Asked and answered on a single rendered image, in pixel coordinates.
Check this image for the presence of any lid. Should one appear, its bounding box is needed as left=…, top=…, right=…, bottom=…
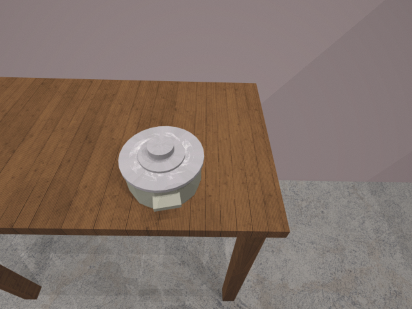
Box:
left=118, top=126, right=204, bottom=193

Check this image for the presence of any table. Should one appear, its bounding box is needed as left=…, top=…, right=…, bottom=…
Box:
left=0, top=77, right=290, bottom=301

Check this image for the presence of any pot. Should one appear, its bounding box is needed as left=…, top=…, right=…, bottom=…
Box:
left=126, top=171, right=201, bottom=212

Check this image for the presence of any knob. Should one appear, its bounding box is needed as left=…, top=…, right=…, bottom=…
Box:
left=147, top=136, right=174, bottom=160

